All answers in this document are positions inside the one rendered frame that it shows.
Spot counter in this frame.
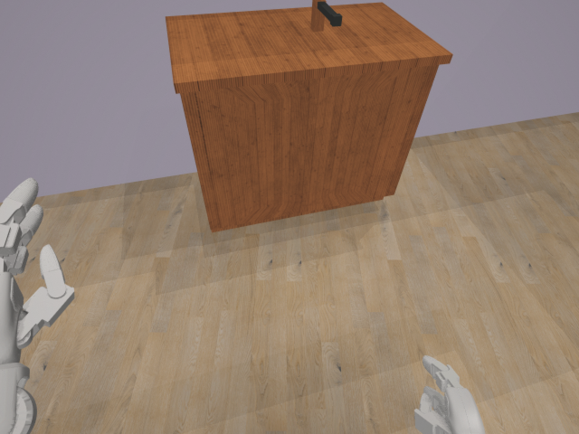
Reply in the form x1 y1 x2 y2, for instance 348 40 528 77
166 0 453 232

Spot tap lever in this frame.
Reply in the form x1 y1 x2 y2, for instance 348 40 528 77
318 2 342 27

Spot robot left hand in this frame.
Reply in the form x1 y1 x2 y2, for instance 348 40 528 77
0 178 74 364

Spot robot right hand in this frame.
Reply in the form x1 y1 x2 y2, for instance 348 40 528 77
414 355 485 434

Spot left robot forearm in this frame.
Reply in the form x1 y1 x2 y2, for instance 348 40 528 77
0 363 37 434

